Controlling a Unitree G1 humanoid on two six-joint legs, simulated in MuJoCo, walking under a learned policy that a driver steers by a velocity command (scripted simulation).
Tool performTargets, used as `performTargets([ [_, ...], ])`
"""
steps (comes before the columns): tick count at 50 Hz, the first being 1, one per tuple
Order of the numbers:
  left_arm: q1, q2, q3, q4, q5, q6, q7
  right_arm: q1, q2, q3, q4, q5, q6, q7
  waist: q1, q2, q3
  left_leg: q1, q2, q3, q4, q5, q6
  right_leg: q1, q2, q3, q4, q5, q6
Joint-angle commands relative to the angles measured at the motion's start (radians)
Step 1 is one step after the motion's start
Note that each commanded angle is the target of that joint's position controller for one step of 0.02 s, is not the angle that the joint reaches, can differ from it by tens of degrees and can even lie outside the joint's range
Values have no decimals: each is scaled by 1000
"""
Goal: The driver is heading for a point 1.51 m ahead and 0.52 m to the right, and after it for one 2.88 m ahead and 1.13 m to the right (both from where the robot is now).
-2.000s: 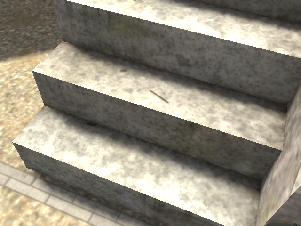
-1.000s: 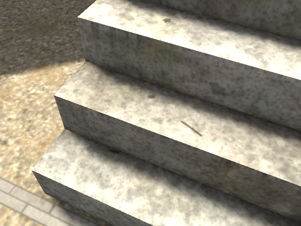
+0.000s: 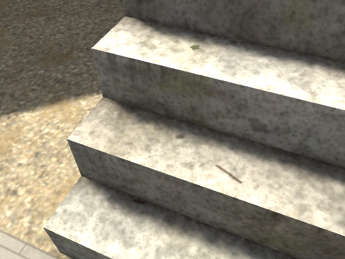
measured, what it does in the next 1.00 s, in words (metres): climbs: left foot, then right foot 0.22 m higher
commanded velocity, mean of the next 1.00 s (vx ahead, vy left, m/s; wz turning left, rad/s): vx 0.47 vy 0.00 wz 0.00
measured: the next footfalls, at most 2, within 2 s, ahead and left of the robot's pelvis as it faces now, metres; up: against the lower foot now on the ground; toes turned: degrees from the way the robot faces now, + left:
left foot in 0.36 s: +0.17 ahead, +0.11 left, +0.00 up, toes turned +0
right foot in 0.92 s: +0.40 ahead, -0.14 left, +0.22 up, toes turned -6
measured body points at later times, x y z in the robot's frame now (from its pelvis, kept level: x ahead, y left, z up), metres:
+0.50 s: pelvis +0.10 +0.03 +0.00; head +0.10 +0.04 +0.45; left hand +0.20 +0.29 -0.14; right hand +0.16 -0.23 -0.13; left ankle +0.13 +0.11 -0.74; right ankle +0.02 -0.10 -0.58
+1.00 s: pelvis +0.27 -0.04 +0.06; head +0.32 -0.04 +0.51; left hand +0.51 +0.12 -0.03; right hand +0.26 -0.29 -0.09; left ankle +0.15 +0.12 -0.60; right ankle +0.36 -0.13 -0.53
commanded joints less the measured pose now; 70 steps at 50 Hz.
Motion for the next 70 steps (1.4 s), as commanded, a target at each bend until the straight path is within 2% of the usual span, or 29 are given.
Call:
performTargets([
  [1,-2,82,16,-46,1,-29,-9,-71,-104,-19,-84,2,-28,4,16,-21,36,56,176,-209,-71,-58,74,-105,-1,9,-65,84,-59],
  [5,82,153,41,-49,-1,-22,-20,-108,-93,-12,-109,-9,-48,19,46,-139,-52,-86,76,-44,228,342,-10,130,-79,157,-86,453,-129],
  [9,127,202,64,-39,-10,-8,-6,-192,-87,-8,-141,6,-40,28,65,-147,95,-500,132,-35,444,-372,-66,305,-353,386,-226,587,-271],
  [12,23,232,83,-78,-20,-4,0,-243,-67,-3,-159,6,-45,38,27,-83,92,-370,142,-8,314,-176,-81,202,-250,222,-258,611,-179],
  [16,-61,196,71,-110,-20,2,-3,-85,-62,-21,-103,-8,-37,39,-73,-126,-54,40,38,70,111,123,-43,85,-108,35,-51,1110,-102],
  [18,-39,138,52,-106,-4,0,-15,96,-102,-47,-51,-12,-14,24,-139,-60,-126,310,94,-3,69,313,1,-91,-38,1,210,769,-42],
  [19,-29,43,21,-128,23,-7,-16,209,-199,-64,-22,-22,-3,16,-140,231,-162,447,361,-344,-9,592,120,-329,74,-45,570,64,23],
  [20,86,16,20,-81,-13,-9,-21,244,-219,-68,9,-33,-9,22,-105,272,-213,399,487,-578,-83,374,269,-422,88,51,899,-293,29],
  [23,-27,80,39,-115,-40,-6,-27,54,-108,-40,-13,-5,-14,37,-40,37,78,75,386,-422,-200,-312,163,-662,-28,6,1144,-153,-16],
  [28,41,-12,25,-110,-21,16,-10,141,-52,-6,58,-34,-9,35,-5,85,63,-80,342,-292,-205,-135,186,-730,-14,-38,1466,-48,9],
  [29,-62,-36,8,-188,65,51,-10,190,-84,-10,65,-54,-36,41,0,55,72,-130,324,-271,-172,-136,180,-782,22,-83,1557,-46,-15],
  [30,-113,-44,6,-226,70,64,-7,207,-82,-9,78,-51,-49,41,-1,54,86,-112,338,-283,-170,-189,179,-876,17,-65,1589,-41,-27],
  [37,-353,-98,-42,-444,36,73,15,373,-77,18,149,-42,-77,5,-48,76,135,208,446,-361,-187,-279,157,-1444,15,6,1914,-261,-90],
  [42,-505,-142,-93,-613,43,79,-2,346,-54,35,159,-9,-57,-48,-31,41,144,45,360,-234,-361,47,101,-1192,-65,-28,1524,-305,-107],
  [44,-350,-150,-114,-553,-11,89,-3,220,-94,28,83,37,-29,-49,35,58,2,-163,314,-17,-399,802,104,-493,17,-161,969,-257,-137],
  [45,-148,-98,-77,-456,-22,91,-6,239,-137,23,52,41,-36,-35,94,118,-204,-54,345,17,-188,1498,106,-251,106,-211,1001,-234,-132],
  [46,32,-44,-46,-406,-10,88,-6,225,-240,-11,43,56,-46,-18,190,211,-345,100,366,28,42,1795,89,-149,146,-217,825,-140,-118],
  [47,148,70,4,-342,33,78,-11,232,-282,-41,27,43,-60,4,223,206,-421,106,338,-25,345,1742,67,-35,160,-40,683,-161,-144],
  [48,273,217,48,-280,40,66,9,213,-139,-20,-55,63,-82,44,217,-272,-508,-322,108,-106,847,803,-20,286,-206,644,313,134,-321],
  [49,235,237,70,-259,30,87,34,218,-99,-25,-41,-13,-85,65,172,-294,-639,-326,-40,-330,1256,109,-17,213,-254,989,-28,151,-307],
  [51,-37,121,58,-194,17,88,9,50,43,-2,-183,-75,-38,64,6,-27,-200,-581,42,-270,1418,190,7,-201,-202,762,-10,-575,-223],
  [52,-77,32,36,-133,21,79,13,-7,95,17,-222,-93,-21,43,-29,4,23,-690,63,-253,1402,206,17,-386,-166,585,62,-539,-172],
  [53,-68,-81,8,-75,21,70,6,38,130,26,-224,-87,0,28,-72,-25,72,-717,41,-227,1533,147,9,-471,-120,464,65,-451,-157],
  [55,-16,-118,0,-5,31,34,-12,84,148,38,-231,-53,15,27,-96,-45,112,-837,25,-215,1639,69,4,-446,-109,300,2,-318,-147],
  [58,38,-58,16,51,22,-11,-34,0,148,46,-292,-35,0,13,-94,-54,122,-1021,51,-225,1697,70,5,-337,-127,224,-91,-164,-143],
  [61,20,-13,18,20,10,-36,-26,-74,77,38,-352,-42,-14,25,-107,25,84,-925,104,-90,1391,236,-25,-391,-106,105,-163,-113,-156],
  [64,181,15,37,31,-3,-53,1,-59,110,27,-322,-24,4,14,-40,-58,22,-1073,175,-31,1582,180,-29,-118,-188,191,-203,-88,-234],
  [67,295,8,58,19,35,-59,4,-248,131,21,-396,-61,9,21,54,-64,65,-1363,229,-44,1646,32,-23,174,-250,259,-243,-123,-237],
  [70,360,0,69,14,62,-66,3,-396,172,26,-468,-55,-1,24,102,-107,119,-1616,273,-77,1767,-149,-15,355,-339,275,-287,-94,-227],
])
Keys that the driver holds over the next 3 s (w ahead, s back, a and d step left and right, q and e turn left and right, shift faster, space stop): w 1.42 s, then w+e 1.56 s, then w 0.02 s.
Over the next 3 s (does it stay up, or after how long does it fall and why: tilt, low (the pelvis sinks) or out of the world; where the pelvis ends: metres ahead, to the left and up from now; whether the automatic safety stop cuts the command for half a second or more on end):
stays up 1.10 -0.18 0.84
